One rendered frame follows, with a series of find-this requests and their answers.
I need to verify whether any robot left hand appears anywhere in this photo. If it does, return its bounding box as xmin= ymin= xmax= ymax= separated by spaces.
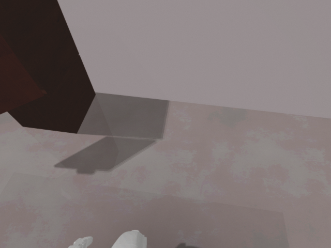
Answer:
xmin=69 ymin=236 xmax=93 ymax=248

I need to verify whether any cupboard door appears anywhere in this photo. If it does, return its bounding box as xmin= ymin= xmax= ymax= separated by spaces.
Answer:
xmin=0 ymin=34 xmax=44 ymax=114

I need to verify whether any left robot thigh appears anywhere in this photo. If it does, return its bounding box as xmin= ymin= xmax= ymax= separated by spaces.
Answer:
xmin=111 ymin=231 xmax=147 ymax=248

